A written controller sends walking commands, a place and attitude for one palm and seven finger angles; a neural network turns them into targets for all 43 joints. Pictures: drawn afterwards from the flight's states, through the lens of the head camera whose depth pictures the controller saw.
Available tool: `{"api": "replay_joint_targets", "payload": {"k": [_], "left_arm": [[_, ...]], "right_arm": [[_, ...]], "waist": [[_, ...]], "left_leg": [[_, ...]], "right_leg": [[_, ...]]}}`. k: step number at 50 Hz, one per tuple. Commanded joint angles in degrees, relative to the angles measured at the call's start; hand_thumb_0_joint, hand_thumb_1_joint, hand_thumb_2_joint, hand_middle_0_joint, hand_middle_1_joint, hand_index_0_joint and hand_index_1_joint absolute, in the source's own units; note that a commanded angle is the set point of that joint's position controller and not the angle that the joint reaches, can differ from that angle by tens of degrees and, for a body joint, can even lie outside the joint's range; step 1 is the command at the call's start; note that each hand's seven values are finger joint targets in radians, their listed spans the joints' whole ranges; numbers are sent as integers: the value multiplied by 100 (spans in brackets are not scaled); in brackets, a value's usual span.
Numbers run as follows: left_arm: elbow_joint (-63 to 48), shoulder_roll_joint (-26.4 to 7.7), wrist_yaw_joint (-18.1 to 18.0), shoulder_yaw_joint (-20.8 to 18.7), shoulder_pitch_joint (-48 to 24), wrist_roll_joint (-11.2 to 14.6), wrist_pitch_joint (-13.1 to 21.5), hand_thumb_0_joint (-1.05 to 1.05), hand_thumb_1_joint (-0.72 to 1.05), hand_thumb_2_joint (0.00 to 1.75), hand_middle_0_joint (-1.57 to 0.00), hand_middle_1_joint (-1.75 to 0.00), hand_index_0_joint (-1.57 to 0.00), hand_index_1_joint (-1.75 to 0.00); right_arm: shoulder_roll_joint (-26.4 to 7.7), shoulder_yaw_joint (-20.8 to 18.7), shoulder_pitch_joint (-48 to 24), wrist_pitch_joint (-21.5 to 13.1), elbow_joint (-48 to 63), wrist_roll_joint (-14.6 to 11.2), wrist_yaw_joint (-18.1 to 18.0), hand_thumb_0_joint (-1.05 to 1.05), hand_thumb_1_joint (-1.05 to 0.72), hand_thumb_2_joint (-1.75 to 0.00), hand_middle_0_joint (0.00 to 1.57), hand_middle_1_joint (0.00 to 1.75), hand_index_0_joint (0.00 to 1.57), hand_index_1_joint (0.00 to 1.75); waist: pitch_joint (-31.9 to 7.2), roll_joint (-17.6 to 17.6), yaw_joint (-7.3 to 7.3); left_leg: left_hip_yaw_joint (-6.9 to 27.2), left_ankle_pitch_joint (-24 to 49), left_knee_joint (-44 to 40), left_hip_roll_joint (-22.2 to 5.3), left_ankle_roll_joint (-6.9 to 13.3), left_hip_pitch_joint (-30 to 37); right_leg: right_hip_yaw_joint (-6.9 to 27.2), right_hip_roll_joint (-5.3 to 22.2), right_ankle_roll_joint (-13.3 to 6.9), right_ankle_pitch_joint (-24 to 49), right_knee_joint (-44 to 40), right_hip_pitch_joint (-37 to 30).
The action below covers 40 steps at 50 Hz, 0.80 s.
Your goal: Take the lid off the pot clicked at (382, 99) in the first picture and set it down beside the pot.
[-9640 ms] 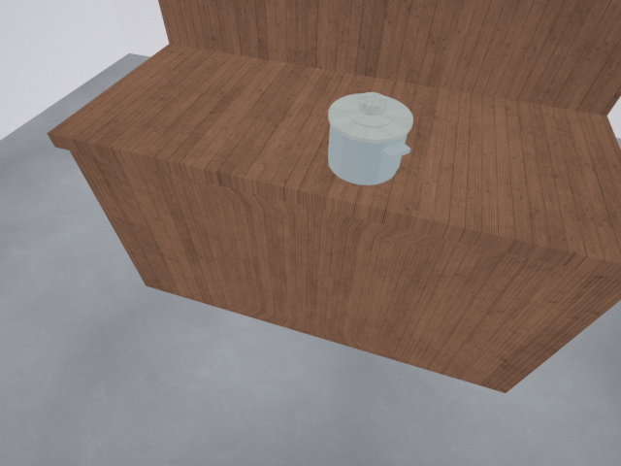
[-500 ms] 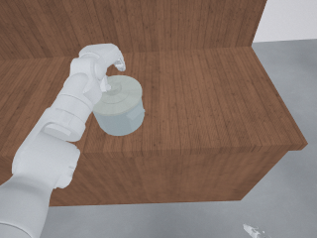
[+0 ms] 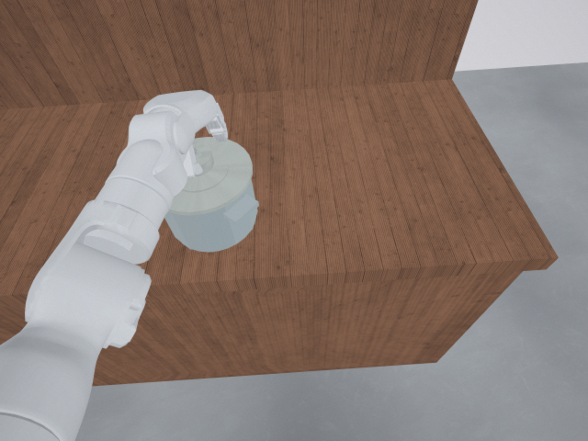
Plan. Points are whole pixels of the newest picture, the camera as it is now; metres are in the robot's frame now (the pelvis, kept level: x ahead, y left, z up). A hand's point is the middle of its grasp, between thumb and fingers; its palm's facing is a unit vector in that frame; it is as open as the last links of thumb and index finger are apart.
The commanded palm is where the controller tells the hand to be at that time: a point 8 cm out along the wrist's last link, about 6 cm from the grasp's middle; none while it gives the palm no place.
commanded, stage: lower the open fingers around the knob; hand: left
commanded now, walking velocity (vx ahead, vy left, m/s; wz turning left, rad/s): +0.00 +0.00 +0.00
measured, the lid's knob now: (195, 159) +0.52 +0.14 +0.09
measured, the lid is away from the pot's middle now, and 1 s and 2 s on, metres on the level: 0.00 0.00 0.00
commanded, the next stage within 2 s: close the fingers and squeeze the knob in 0.84 s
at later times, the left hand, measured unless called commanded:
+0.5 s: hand (186, 163) +0.48 +0.13 +0.12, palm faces -0.33 -0.05 -0.94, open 10.4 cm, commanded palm +0.47 +0.14 +0.17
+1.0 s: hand (188, 165) +0.48 +0.14 +0.11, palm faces -0.35 -0.06 -0.94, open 10.3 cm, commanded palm +0.48 +0.13 +0.16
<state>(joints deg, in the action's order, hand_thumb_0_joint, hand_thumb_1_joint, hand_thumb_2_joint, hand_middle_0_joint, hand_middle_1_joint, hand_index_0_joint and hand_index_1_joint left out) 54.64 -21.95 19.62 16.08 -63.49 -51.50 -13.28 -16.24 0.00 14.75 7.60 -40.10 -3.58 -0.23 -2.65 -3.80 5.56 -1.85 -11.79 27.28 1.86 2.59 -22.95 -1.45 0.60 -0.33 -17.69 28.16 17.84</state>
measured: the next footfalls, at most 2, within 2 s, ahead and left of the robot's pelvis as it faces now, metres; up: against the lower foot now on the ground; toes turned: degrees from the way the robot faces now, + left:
none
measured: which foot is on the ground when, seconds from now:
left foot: down 0.00-1.00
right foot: down 0.00-1.00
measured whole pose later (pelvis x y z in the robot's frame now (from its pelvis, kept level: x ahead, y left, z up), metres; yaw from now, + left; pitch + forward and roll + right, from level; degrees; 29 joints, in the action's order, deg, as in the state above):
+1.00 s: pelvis +0.00 +0.01 +0.00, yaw -1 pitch +9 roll +0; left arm 57.6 -21.8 15.9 16.2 -61.4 -51.5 -12.9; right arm -15.5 -0.3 15.3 8.3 -40.2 -3.5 0.2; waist -4.0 -3.5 5.8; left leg -2.4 -12.8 29.2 1.6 3.0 -25.5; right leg -0.9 0.4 0.0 -17.8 28.9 20.0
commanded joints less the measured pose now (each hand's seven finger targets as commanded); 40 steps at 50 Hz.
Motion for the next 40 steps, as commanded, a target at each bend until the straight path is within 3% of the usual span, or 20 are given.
{"api": "replay_joint_targets", "payload": {"k": [1, 2, 4, 6, 8, 10, 13, 14, 17, 20, 23, 29, 30, 32, 35, 36, 39, 40], "left_arm": [[-414, -1079, -324, -336, -2523, -113, -90, 0, -33, 151, -84, -8, -84, -8], [-324, -1088, -326, -346, -2426, -91, -121, 0, -33, 151, -84, -8, -84, -8], [-786, -993, -318, -260, -2711, -79, -66, 0, -33, 151, -84, -8, -84, -8], [-726, -947, -308, -236, -2682, -87, -85, 0, -33, 151, -84, -8, -84, -8], [-652, -889, -285, -222, -2647, -37, -66, 0, -33, 151, -84, -8, -84, -8], [-492, -1109, -305, -376, -2533, -31, -83, 0, -33, 151, -84, -8, -84, -8], [-280, -908, -268, -221, -2401, 35, -82, 0, -33, 151, -84, -8, -84, -8], [-313, -747, -251, -49, -2499, 15, -76, 0, -33, 151, -84, -8, -84, -8], [98, -962, -317, -225, -2207, -91, -89, 0, -33, 151, -84, -8, -84, -8], [-76, -1021, -336, -231, -2378, -86, -21, 0, -33, 151, -84, -8, -84, -8], [-785, -1053, -375, -323, -2728, -92, 102, 0, -33, 151, -84, -8, -84, -8], [-81, -1006, -452, -295, -2297, -58, -5, 0, -33, 151, -84, -8, -84, -8], [-167, -850, -455, -135, -2491, -50, -31, 0, -33, 151, -84, -8, -84, -8], [-233, -1050, -487, -291, -2522, -87, -43, 0, -33, 151, -84, -8, -84, -8], [-577, -875, -474, -206, -2598, -101, 30, 0, -33, 151, -84, -8, -84, -8], [-535, -919, -482, -254, -2525, -96, 36, 0, -33, 151, -84, -8, -84, -8], [-350, -1082, -463, -400, -2327, -30, 38, 0, -33, 151, -84, -8, -84, -8], [-301, -953, -450, -263, -2403, -9, 9, 0, -33, 151, -84, -8, -84, -8]], "right_arm": [[-711, -214, -18, -180, 606, -46, 5, 0, -90, -90, 20, 30, 20, 30], [-739, -218, -22, -166, 589, -61, 17, 0, -90, -90, 20, 30, 20, 30], [-743, -257, -77, -152, 635, -35, 46, 0, -90, -90, 20, 30, 20, 30], [-741, -275, -55, -150, 619, -30, 46, 0, -90, -90, 20, 30, 20, 30], [-743, -279, -6, -124, 589, -29, 45, 0, -90, -90, 20, 30, 20, 30], [-769, -266, -11, -113, 579, -42, 27, 0, -90, -90, 20, 30, 20, 30], [-771, -252, -13, -101, 568, -58, -1, 0, -90, -90, 20, 30, 20, 30], [-782, -248, -51, -82, 552, -65, -2, 0, -90, -90, 20, 30, 20, 30], [-780, -224, 16, -73, 531, -70, 1, 0, -90, -90, 20, 30, 20, 30], [-774, -213, -20, -48, 570, -62, -14, 0, -90, -90, 20, 30, 20, 30], [-706, -278, 3, -83, 661, -17, 1, 0, -90, -90, 20, 30, 20, 30], [-761, -254, 91, -50, 561, -58, 3, 0, -90, -90, 20, 30, 20, 30], [-763, -254, 72, -40, 540, -62, 1, 0, -90, -90, 20, 30, 20, 30], [-762, -257, 78, -73, 558, -63, -5, 0, -90, -90, 20, 30, 20, 30], [-723, -285, 70, -82, 582, -22, 14, 0, -90, -90, 20, 30, 20, 30], [-714, -286, 93, -94, 576, -22, 17, 0, -90, -90, 20, 30, 20, 30], [-763, -279, 133, -85, 560, -26, 2, 0, -90, -90, 20, 30, 20, 30], [-752, -265, 108, -80, 549, -42, -3, 0, -90, -90, 20, 30, 20, 30]], "waist": [[-2083, 644, -3], [-1980, 699, -5], [-2315, 517, 3], [-2371, 479, 43], [-2266, 559, 59], [-2217, 664, 51], [-1993, 876, 101], [-1926, 816, 153], [-1760, 667, 98], [-1947, 512, 114], [-2524, 328, 63], [-1996, 576, 90], [-1940, 524, 143], [-2093, 520, 102], [-2441, 358, 92], [-2398, 321, 81], [-2318, 710, 84], [-2171, 673, 108]], "left_leg": [[282, 1728, 102, 78, 217, 1715], [268, 1607, 78, 56, 202, 1636], [291, 1836, 121, 42, 206, 1887], [290, 1889, 188, 49, 220, 1983], [302, 1861, 179, 43, 221, 1878], [254, 1637, 152, 59, 232, 1774], [213, 1422, 134, 65, 242, 1531], [212, 1404, 129, 56, 234, 1575], [233, 1312, 143, 36, 196, 1467], [217, 1318, 163, 29, 193, 1515], [277, 1868, 274, -2, 215, 1945], [261, 1518, 191, -13, 194, 1594], [244, 1419, 169, -15, 190, 1588], [257, 1434, 169, -5, 201, 1642], [319, 1789, 242, -24, 192, 1963], [309, 1811, 247, -22, 198, 1966], [246, 1757, 239, -7, 230, 1729], [239, 1662, 212, 7, 227, 1641]], "right_leg": [[-101, -209, -127, 2392, -238, 111], [-118, -207, -121, 2297, -248, 150], [-104, -193, -134, 2399, -205, 114], [-97, -204, -127, 2425, -209, 184], [-111, -201, -137, 2379, -229, 220], [-80, -209, -115, 2318, -248, 154], [-80, -190, -105, 2256, -285, 192], [-90, -202, -99, 2199, -268, 315], [-117, -229, -119, 1954, -230, 468], [-75, -204, -126, 1979, -215, 406], [-73, -202, -157, 2317, -172, 281], [-122, -254, -138, 2021, -201, 460], [-125, -251, -134, 1961, -222, 542], [-103, -250, -140, 1987, -211, 441], [-113, -244, -148, 2127, -172, 442], [-118, -253, -151, 2135, -190, 451], [-85, -249, -120, 2352, -200, 241], [-101, -251, -121, 2303, -206, 292]]}}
